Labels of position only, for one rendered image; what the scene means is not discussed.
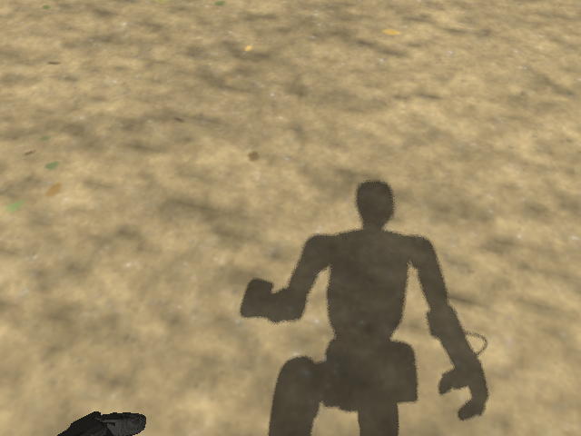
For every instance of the robot left hand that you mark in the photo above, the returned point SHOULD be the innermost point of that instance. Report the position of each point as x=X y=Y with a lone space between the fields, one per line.
x=113 y=424

